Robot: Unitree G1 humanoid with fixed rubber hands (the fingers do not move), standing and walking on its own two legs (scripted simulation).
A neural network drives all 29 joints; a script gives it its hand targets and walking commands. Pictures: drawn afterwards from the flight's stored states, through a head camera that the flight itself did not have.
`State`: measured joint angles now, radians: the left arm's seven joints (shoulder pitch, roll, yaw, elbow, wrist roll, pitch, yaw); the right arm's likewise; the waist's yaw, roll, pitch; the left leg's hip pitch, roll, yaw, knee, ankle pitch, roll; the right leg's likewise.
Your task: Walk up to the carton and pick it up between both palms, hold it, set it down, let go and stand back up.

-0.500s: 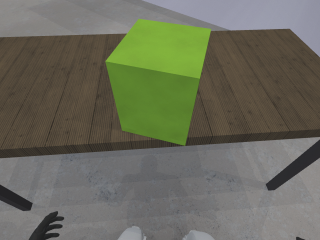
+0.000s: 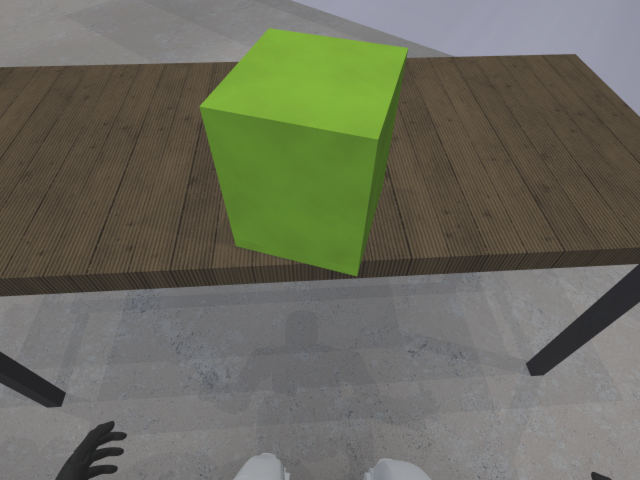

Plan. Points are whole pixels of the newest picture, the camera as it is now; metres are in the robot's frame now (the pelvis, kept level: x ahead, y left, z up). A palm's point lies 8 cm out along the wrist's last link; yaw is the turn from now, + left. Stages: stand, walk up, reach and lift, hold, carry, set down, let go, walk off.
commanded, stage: walk up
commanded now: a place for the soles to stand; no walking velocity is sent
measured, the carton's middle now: (314, 155) +0.53 +0.04 +0.11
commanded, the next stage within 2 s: none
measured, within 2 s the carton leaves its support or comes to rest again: neither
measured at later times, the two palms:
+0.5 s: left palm out of the picture +0.09 +0.31 -0.08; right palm out of the picture +0.06 -0.35 -0.07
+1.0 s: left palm out of the picture +0.09 +0.32 -0.08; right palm out of the picture +0.07 -0.34 -0.07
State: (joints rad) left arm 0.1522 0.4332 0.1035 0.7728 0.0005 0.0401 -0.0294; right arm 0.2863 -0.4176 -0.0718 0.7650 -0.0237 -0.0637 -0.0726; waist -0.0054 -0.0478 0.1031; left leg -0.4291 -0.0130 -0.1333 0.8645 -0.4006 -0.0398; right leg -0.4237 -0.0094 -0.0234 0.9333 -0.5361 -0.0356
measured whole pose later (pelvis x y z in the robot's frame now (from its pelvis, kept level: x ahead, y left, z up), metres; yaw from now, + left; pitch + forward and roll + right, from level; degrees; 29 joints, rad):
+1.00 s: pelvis -0.02 -0.01 +0.00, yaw +2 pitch -2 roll +0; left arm 0.16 0.43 0.09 0.80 0.00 -0.01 -0.03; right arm 0.28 -0.42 -0.07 0.76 -0.02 -0.06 -0.05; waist -0.01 -0.03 0.08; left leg -0.45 -0.01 -0.12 0.86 -0.42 0.01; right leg -0.41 -0.01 -0.04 0.87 -0.43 -0.04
